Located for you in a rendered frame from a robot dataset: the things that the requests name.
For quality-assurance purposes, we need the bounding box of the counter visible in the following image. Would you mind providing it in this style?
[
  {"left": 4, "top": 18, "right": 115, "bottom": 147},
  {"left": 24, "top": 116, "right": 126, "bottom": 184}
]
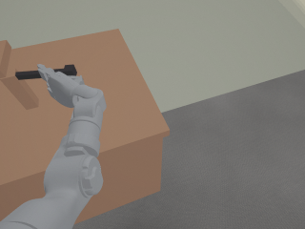
[{"left": 0, "top": 29, "right": 170, "bottom": 224}]

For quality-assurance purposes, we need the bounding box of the left robot upper arm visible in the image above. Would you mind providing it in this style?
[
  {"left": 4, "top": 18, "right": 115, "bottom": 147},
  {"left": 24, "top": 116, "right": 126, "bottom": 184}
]
[{"left": 0, "top": 154, "right": 104, "bottom": 229}]

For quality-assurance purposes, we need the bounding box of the robot left hand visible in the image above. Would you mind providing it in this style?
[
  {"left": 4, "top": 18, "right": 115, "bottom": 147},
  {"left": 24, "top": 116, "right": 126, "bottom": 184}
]
[{"left": 37, "top": 64, "right": 85, "bottom": 108}]

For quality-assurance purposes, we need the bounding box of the tap lever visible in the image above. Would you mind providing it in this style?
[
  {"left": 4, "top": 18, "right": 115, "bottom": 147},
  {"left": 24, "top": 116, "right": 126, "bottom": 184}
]
[{"left": 15, "top": 64, "right": 77, "bottom": 80}]

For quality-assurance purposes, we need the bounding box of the robot left forearm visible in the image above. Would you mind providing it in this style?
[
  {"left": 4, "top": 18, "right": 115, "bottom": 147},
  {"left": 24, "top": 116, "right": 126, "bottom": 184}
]
[{"left": 43, "top": 84, "right": 107, "bottom": 192}]

